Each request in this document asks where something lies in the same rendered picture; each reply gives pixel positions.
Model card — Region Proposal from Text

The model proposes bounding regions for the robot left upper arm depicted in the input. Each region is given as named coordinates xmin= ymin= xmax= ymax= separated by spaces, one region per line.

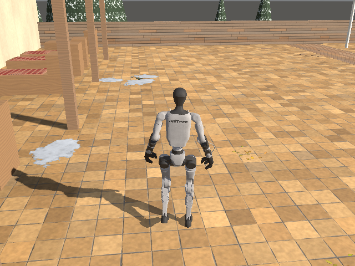
xmin=151 ymin=111 xmax=168 ymax=141

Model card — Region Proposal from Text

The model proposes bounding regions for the robot left forearm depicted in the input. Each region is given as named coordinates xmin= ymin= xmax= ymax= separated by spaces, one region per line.
xmin=146 ymin=133 xmax=157 ymax=154

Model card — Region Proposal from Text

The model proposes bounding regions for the left robot hand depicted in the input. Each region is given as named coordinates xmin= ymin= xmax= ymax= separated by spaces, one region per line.
xmin=144 ymin=152 xmax=157 ymax=163

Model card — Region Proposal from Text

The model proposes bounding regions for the robot right forearm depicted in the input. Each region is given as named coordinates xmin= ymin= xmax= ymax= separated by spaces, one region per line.
xmin=200 ymin=135 xmax=212 ymax=158

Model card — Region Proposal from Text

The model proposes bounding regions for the robot right upper arm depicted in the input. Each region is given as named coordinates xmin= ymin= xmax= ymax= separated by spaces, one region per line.
xmin=191 ymin=112 xmax=206 ymax=144

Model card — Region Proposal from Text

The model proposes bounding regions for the right robot hand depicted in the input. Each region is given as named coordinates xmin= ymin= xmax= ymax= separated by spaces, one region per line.
xmin=201 ymin=156 xmax=214 ymax=170

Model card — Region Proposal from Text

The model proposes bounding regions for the humanoid robot head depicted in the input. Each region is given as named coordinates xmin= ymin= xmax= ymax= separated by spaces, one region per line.
xmin=170 ymin=88 xmax=189 ymax=115

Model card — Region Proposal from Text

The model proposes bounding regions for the right robot shin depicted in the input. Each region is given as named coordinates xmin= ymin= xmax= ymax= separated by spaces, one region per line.
xmin=185 ymin=184 xmax=194 ymax=220

